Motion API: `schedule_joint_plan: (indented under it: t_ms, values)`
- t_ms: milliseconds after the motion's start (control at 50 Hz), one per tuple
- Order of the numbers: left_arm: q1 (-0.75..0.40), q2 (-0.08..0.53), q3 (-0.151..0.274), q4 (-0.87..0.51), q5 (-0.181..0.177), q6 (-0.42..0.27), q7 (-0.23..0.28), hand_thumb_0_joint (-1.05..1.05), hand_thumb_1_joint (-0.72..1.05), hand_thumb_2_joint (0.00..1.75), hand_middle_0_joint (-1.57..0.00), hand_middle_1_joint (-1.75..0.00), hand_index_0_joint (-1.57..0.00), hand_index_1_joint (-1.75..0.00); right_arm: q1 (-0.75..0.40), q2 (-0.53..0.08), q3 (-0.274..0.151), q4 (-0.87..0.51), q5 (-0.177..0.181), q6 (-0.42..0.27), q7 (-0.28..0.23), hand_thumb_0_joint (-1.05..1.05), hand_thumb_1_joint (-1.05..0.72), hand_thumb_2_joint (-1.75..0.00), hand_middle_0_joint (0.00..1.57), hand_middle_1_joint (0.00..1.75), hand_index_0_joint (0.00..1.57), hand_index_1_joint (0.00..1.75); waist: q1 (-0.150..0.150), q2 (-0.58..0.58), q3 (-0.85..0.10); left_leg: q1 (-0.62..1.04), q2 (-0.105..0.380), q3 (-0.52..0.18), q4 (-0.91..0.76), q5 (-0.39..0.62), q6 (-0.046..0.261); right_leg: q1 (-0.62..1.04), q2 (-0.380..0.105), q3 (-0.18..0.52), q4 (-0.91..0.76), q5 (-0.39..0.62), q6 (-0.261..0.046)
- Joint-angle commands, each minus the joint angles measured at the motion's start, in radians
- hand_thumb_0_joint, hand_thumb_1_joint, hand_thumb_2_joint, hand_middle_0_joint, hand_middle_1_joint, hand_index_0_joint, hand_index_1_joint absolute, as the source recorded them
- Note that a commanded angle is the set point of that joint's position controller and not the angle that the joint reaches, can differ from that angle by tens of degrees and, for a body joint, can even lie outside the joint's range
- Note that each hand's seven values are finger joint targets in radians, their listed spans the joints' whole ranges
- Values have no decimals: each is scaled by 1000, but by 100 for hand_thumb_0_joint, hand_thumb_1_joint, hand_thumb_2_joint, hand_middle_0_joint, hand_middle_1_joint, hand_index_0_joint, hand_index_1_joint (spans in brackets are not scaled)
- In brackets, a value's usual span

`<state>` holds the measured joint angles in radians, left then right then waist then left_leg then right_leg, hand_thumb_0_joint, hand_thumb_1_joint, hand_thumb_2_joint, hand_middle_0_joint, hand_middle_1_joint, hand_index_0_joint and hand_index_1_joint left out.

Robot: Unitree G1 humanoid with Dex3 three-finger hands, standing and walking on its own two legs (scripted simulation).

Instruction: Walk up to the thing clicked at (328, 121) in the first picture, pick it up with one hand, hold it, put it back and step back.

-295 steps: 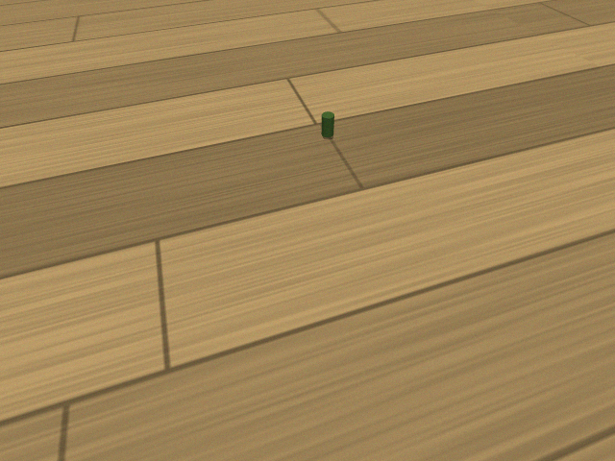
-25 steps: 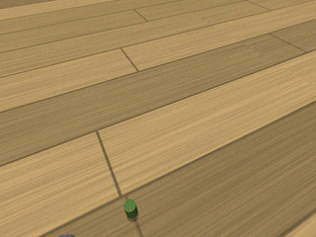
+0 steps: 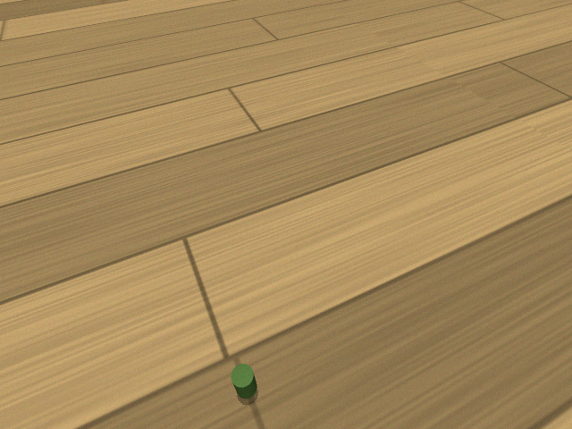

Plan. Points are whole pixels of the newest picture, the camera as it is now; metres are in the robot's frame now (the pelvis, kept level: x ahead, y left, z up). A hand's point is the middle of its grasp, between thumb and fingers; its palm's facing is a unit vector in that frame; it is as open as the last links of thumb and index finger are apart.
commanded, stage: walk up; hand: left
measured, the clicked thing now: (244, 381) +0.40 +0.19 -0.72
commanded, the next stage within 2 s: stand in 0.14 s
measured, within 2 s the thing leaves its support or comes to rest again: neither
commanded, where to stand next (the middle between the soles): +0.04 -0.01 m, yaw +1 degrees
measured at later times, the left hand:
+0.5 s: hand out of the picture +0.09 +0.25 -0.16, palm faces -0.03 -0.94 -0.34, open 7.4 cm
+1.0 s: hand out of the picture +0.09 +0.24 -0.15, palm faces -0.02 -0.94 -0.34, open 7.4 cm
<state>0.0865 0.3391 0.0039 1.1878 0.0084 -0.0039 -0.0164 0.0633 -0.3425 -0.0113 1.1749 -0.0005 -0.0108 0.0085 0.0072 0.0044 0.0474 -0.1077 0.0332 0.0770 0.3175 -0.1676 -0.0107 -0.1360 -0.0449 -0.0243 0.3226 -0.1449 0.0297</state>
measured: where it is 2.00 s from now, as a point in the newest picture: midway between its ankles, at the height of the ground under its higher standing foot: outside the picture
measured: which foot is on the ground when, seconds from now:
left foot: down 0.00-1.00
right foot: down 0.00-1.00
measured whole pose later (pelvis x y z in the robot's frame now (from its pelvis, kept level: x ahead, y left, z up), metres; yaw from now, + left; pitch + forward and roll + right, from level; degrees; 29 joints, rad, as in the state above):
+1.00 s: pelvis +0.02 -0.01 +0.00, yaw +1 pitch -2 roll +0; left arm 0.09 0.35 -0.01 1.14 0.02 -0.01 -0.01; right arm 0.08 -0.35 -0.01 1.15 -0.01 -0.01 0.01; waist 0.00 0.00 0.04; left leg -0.09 0.04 0.05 0.30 -0.18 -0.02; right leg -0.10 -0.04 -0.05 0.30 -0.16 0.02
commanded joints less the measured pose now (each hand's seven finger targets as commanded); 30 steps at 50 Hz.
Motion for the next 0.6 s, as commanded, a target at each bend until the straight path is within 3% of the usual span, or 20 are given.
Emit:
schedule_joint_plan:
  t_ms: [0,100,120,180,360,480,580]
  values:
    - [-52,208,37,-64,-5,-19,18,0,90,90,-20,-30,-20,-30,-55,-220,-33,-59,-4,-21,-9,0,-90,-90,20,30,20,30,-5,-5,-67,16,117,-106,-70,49,24,-13,-93,88,-56,75,-30]
    - [-49,210,39,-71,0,-22,19,0,90,90,-20,-30,-20,-30,-55,-217,-33,-68,-5,-19,-7,0,-90,-90,20,30,20,30,-5,-12,-80,21,117,-99,-65,41,27,-8,-95,85,-62,79,-28]
    - [-52,219,37,-79,6,-24,21,0,90,90,-20,-30,-20,-30,-46,-213,-34,-70,-13,-19,-10,0,-90,-90,20,30,20,30,-16,-11,-88,16,122,-109,-71,53,17,8,-98,83,-58,68,-30]
    - [-47,218,37,-86,3,-27,23,0,90,90,-20,-30,-20,-30,-51,-215,-35,-73,-14,-22,-9,0,-90,-90,20,30,20,30,-11,2,-91,24,123,-109,-70,98,14,9,-99,83,-58,85,-29]
    - [-45,218,37,-98,4,-24,21,0,90,90,-20,-30,-20,-30,-39,-218,-34,-79,-13,-22,-10,0,-90,-90,20,30,20,30,-10,5,-76,-16,118,-114,-80,45,12,30,-103,78,-57,55,-35]
    - [-51,224,36,-108,4,-25,21,0,90,90,-20,-30,-20,-30,-28,-217,-32,-78,-13,-24,-10,0,-90,-90,20,30,20,30,-13,-1,-91,7,121,-113,-70,112,11,38,-106,78,-50,99,-38]
    - [-40,220,33,-104,0,-26,22,0,90,90,-20,-30,-20,-30,-32,-218,-32,-78,-10,-20,-9,0,-90,-90,20,30,20,30,-11,-13,-82,25,118,-113,-65,107,11,15,-103,74,-60,82,-35]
